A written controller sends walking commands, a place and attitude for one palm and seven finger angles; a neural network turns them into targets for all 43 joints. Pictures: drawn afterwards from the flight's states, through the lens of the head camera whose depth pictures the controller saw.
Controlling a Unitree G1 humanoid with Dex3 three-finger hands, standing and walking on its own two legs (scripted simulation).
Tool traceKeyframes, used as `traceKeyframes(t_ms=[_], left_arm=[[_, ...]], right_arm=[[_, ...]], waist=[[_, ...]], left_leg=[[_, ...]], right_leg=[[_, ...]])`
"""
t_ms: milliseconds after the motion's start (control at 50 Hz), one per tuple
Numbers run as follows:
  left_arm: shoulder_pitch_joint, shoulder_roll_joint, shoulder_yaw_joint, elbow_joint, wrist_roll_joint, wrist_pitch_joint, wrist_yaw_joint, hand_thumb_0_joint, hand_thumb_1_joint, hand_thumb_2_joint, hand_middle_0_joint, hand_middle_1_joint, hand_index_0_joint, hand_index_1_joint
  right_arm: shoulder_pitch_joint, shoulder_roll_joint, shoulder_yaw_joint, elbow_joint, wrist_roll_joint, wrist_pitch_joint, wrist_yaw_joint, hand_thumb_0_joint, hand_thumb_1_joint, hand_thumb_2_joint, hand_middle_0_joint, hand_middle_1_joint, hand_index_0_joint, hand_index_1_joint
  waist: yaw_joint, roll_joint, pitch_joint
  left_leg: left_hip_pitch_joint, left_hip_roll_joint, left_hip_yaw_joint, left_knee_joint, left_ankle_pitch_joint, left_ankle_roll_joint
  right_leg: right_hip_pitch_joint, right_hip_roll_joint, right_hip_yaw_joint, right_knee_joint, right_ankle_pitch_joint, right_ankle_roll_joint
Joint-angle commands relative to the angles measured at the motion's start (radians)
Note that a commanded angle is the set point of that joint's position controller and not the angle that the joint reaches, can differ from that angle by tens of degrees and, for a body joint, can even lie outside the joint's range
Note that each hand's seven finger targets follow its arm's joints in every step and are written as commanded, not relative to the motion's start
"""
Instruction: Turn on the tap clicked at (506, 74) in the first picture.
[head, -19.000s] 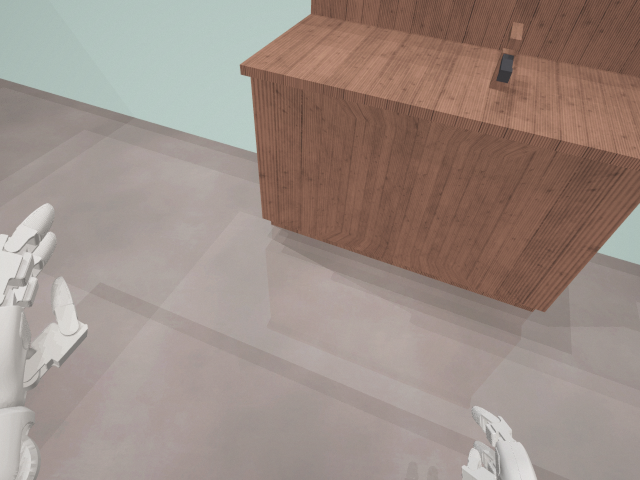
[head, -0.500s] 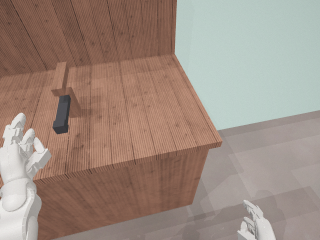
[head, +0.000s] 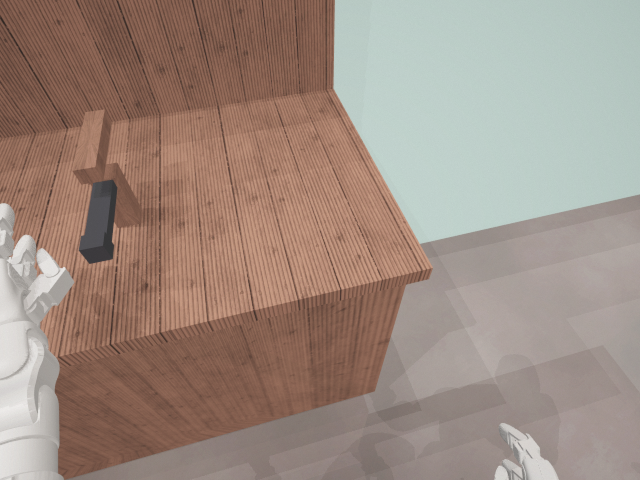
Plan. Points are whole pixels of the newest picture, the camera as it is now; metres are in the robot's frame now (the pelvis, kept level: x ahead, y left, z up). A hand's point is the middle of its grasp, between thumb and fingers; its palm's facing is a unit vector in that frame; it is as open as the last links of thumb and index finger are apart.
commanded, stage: reach beside the lever's end, fingers flat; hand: left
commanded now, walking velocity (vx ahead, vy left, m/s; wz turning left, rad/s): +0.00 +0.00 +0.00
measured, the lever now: (97, 247) +0.36 +0.31 +0.09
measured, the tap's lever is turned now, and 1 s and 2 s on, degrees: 0 0 12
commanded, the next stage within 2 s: push the lever round in 0.50 s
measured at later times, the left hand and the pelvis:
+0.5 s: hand (66, 276) +0.32 +0.34 +0.08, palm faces +0.55 -0.83 -0.11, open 7.8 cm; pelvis +0.01 +0.01 +0.00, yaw -1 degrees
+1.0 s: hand (80, 270) +0.32 +0.32 +0.09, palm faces +0.53 -0.84 -0.07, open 7.8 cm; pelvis +0.00 +0.01 +0.00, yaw +0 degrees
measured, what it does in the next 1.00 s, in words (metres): stands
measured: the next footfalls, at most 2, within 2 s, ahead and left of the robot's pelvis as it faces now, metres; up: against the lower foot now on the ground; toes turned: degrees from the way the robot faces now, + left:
none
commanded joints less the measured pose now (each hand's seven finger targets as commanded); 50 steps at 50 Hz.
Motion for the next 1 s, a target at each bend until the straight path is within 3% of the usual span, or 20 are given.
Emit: traceKeyframes(t_ms=[0, 60, 80, 120, 180, 260, 320, 360, 400, 460, 520, 580, 640, 700, 840, 860, 880, 940, 960, 980], left_arm=[[-0.281, 0.320, 0.095, -0.151, 0.007, -0.094, -0.012, 0.000, 0.900, 0.900, -0.150, -0.150, -0.150, -0.150], [-0.335, 0.370, 0.121, -0.062, 0.002, -0.092, -0.030, 0.000, 0.900, 0.900, -0.150, -0.150, -0.150, -0.150], [-0.358, 0.392, 0.138, -0.057, 0.008, -0.100, -0.029, 0.000, 0.900, 0.900, -0.150, -0.150, -0.150, -0.150], [-0.344, 0.393, 0.135, -0.053, 0.011, -0.109, -0.038, 0.000, 0.900, 0.900, -0.150, -0.150, -0.150, -0.150], [-0.318, 0.382, 0.127, -0.098, 0.020, -0.138, -0.043, 0.000, 0.900, 0.900, -0.150, -0.150, -0.150, -0.150], [-0.252, 0.336, 0.111, -0.080, -0.001, -0.141, -0.055, 0.000, 0.900, 0.900, -0.150, -0.150, -0.150, -0.150], [-0.184, 0.312, 0.117, -0.079, -0.015, -0.130, -0.054, 0.000, 0.900, 0.900, -0.150, -0.150, -0.150, -0.150], [-0.163, 0.325, 0.136, -0.092, -0.019, -0.121, -0.050, 0.000, 0.900, 0.900, -0.150, -0.150, -0.150, -0.150], [-0.170, 0.342, 0.151, -0.130, -0.008, -0.127, -0.036, 0.000, 0.900, 0.900, -0.150, -0.150, -0.150, -0.150], [-0.180, 0.313, 0.119, -0.247, 0.005, -0.160, -0.018, 0.000, 0.900, 0.900, -0.150, -0.150, -0.150, -0.150], [-0.191, 0.296, 0.106, -0.278, 0.011, -0.183, -0.002, 0.000, 0.900, 0.900, -0.150, -0.150, -0.150, -0.150], [-0.163, 0.291, 0.113, -0.230, 0.002, -0.165, -0.019, 0.000, 0.900, 0.900, -0.150, -0.150, -0.150, -0.150], [-0.151, 0.238, 0.064, -0.194, -0.018, -0.117, -0.049, 0.000, 0.900, 0.900, -0.150, -0.150, -0.150, -0.150], [-0.226, 0.216, 0.025, -0.192, -0.018, -0.085, -0.051, 0.000, 0.900, 0.900, -0.150, -0.150, -0.150, -0.150], [-0.310, 0.248, 0.032, -0.233, 0.027, -0.131, 0.025, 0.000, 0.900, 0.900, -0.150, -0.150, -0.150, -0.150], [-0.313, 0.214, -0.002, -0.232, 0.029, -0.135, 0.027, 0.000, 0.900, 0.900, -0.150, -0.150, -0.150, -0.150], [-0.317, 0.248, 0.033, -0.226, 0.034, -0.140, 0.037, 0.000, 0.900, 0.900, -0.150, -0.150, -0.150, -0.150], [-0.284, 0.256, 0.046, -0.154, 0.027, -0.114, 0.035, 0.000, 0.900, 0.900, -0.150, -0.150, -0.150, -0.150], [-0.300, 0.261, 0.042, -0.153, 0.024, -0.104, 0.030, 0.000, 0.900, 0.900, -0.150, -0.150, -0.150, -0.150], [-0.275, 0.303, 0.089, -0.130, 0.027, -0.096, 0.033, 0.000, 0.900, 0.900, -0.150, -0.150, -0.150, -0.150]], right_arm=[[-0.035, -0.136, -0.047, -0.125, -0.001, -0.035, -0.013, 0.000, -0.900, -0.900, 0.200, 0.300, 0.200, 0.300], [-0.021, -0.143, -0.047, -0.118, 0.002, -0.020, -0.017, 0.000, -0.900, -0.900, 0.200, 0.300, 0.200, 0.300], [-0.018, -0.143, -0.046, -0.113, 0.001, -0.016, -0.017, 0.000, -0.900, -0.900, 0.200, 0.300, 0.200, 0.300], [-0.006, -0.144, -0.051, -0.127, 0.000, -0.011, -0.013, 0.000, -0.900, -0.900, 0.200, 0.300, 0.200, 0.300], [0.007, -0.139, -0.054, -0.131, -0.006, -0.009, -0.001, 0.000, -0.900, -0.900, 0.200, 0.300, 0.200, 0.300], [0.019, -0.144, -0.061, -0.139, -0.001, -0.001, 0.007, 0.000, -0.900, -0.900, 0.200, 0.300, 0.200, 0.300], [0.018, -0.146, -0.066, -0.145, 0.001, 0.001, 0.009, 0.000, -0.900, -0.900, 0.200, 0.300, 0.200, 0.300], [0.017, -0.148, -0.069, -0.149, 0.003, 0.004, 0.010, 0.000, -0.900, -0.900, 0.200, 0.300, 0.200, 0.300], [0.013, -0.144, -0.068, -0.149, 0.002, 0.008, 0.010, 0.000, -0.900, -0.900, 0.200, 0.300, 0.200, 0.300], [-0.001, -0.132, -0.068, -0.155, -0.007, -0.003, 0.015, 0.000, -0.900, -0.900, 0.200, 0.300, 0.200, 0.300], [-0.002, -0.129, -0.069, -0.140, -0.013, -0.012, 0.013, 0.000, -0.900, -0.900, 0.200, 0.300, 0.200, 0.300], [-0.014, -0.131, -0.066, -0.129, -0.007, -0.010, 0.004, 0.000, -0.900, -0.900, 0.200, 0.300, 0.200, 0.300], [-0.027, -0.133, -0.063, -0.140, 0.003, -0.012, -0.003, 0.000, -0.900, -0.900, 0.200, 0.300, 0.200, 0.300], [-0.038, -0.132, -0.052, -0.141, 0.009, -0.015, -0.012, 0.000, -0.900, -0.900, 0.200, 0.300, 0.200, 0.300], [-0.046, -0.126, -0.049, -0.139, -0.008, -0.022, -0.007, 0.000, -0.900, -0.900, 0.200, 0.300, 0.200, 0.300], [-0.052, -0.123, -0.046, -0.142, -0.009, -0.022, -0.004, 0.000, -0.900, -0.900, 0.200, 0.300, 0.200, 0.300], [-0.048, -0.125, -0.047, -0.136, -0.010, -0.019, -0.005, 0.000, -0.900, -0.900, 0.200, 0.300, 0.200, 0.300], [-0.050, -0.128, -0.046, -0.144, -0.008, -0.006, -0.006, 0.000, -0.900, -0.900, 0.200, 0.300, 0.200, 0.300], [-0.052, -0.129, -0.043, -0.146, -0.006, -0.001, -0.007, 0.000, -0.900, -0.900, 0.200, 0.300, 0.200, 0.300], [-0.047, -0.127, -0.044, -0.140, -0.004, 0.005, -0.008, 0.000, -0.900, -0.900, 0.200, 0.300, 0.200, 0.300]], waist=[[-0.007, 0.027, -0.241], [-0.022, -0.011, -0.223], [-0.016, 0.033, -0.224], [-0.012, 0.036, -0.272], [0.001, 0.112, -0.317], [-0.005, 0.039, -0.287], [0.008, 0.017, -0.267], [0.009, -0.013, -0.262], [0.007, 0.013, -0.251], [0.007, 0.106, -0.281], [-0.008, 0.093, -0.276], [-0.006, 0.064, -0.248], [-0.008, 0.027, -0.221], [-0.021, 0.029, -0.186], [-0.019, 0.063, -0.239], [-0.024, 0.068, -0.239], [-0.018, 0.051, -0.248], [-0.011, 0.010, -0.255], [-0.014, 0.026, -0.252], [0.005, 0.035, -0.243]], left_leg=[[0.051, -0.014, 0.002, -0.076, 0.183, 0.029], [0.005, -0.015, 0.011, -0.065, 0.154, 0.035], [0.006, -0.016, 0.011, -0.062, 0.158, 0.035], [0.019, -0.015, 0.013, -0.058, 0.191, 0.036], [0.062, -0.011, 0.011, -0.048, 0.261, 0.032], [0.046, -0.005, 0.007, -0.053, 0.273, 0.032], [0.041, -0.004, 0.007, -0.059, 0.281, 0.033], [0.033, -0.004, 0.010, -0.061, 0.281, 0.033], [0.041, -0.002, 0.007, -0.063, 0.289, 0.032], [0.096, 0.002, 0.004, -0.061, 0.326, 0.022], [0.119, 0.010, -0.009, -0.055, 0.341, 0.013], [0.090, 0.005, -0.004, -0.061, 0.299, 0.017], [0.074, 0.002, -0.005, -0.077, 0.253, 0.016], [0.072, 0.000, -0.012, -0.088, 0.201, 0.017], [0.093, 0.001, -0.032, -0.081, 0.168, 0.007], [0.093, -0.001, -0.027, -0.078, 0.160, 0.009], [0.087, 0.001, -0.029, -0.077, 0.160, 0.010], [0.047, -0.005, -0.013, -0.078, 0.148, 0.017], [0.042, -0.006, -0.007, -0.078, 0.150, 0.019], [0.031, -0.005, -0.010, -0.081, 0.154, 0.018]], right_leg=[[0.112, -0.014, 0.056, -0.089, 0.222, 0.028], [0.103, -0.017, 0.066, -0.095, 0.208, 0.037], [0.104, -0.018, 0.069, -0.093, 0.211, 0.034], [0.123, -0.016, 0.068, -0.080, 0.243, 0.033], [0.137, -0.010, 0.065, -0.064, 0.300, 0.025], [0.125, -0.004, 0.053, -0.062, 0.313, 0.028], [0.130, -0.005, 0.049, -0.066, 0.322, 0.029], [0.133, -0.005, 0.048, -0.065, 0.327, 0.033], [0.123, -0.005, 0.047, -0.063, 0.320, 0.030], [0.107, -0.001, 0.046, -0.054, 0.307, 0.023], [0.086, 0.003, 0.040, -0.051, 0.292, 0.021], [0.092, -0.001, 0.040, -0.058, 0.280, 0.022], [0.084, -0.005, 0.035, -0.073, 0.250, 0.023], [0.057, -0.008, 0.034, -0.086, 0.207, 0.024], [0.039, -0.003, 0.036, -0.070, 0.151, 0.017], [0.035, -0.004, 0.037, -0.070, 0.149, 0.019], [0.048, -0.004, 0.036, -0.069, 0.152, 0.018], [0.077, -0.008, 0.044, -0.076, 0.163, 0.024], [0.082, -0.011, 0.049, -0.080, 0.172, 0.024], [0.099, -0.010, 0.049, -0.083, 0.174, 0.021]])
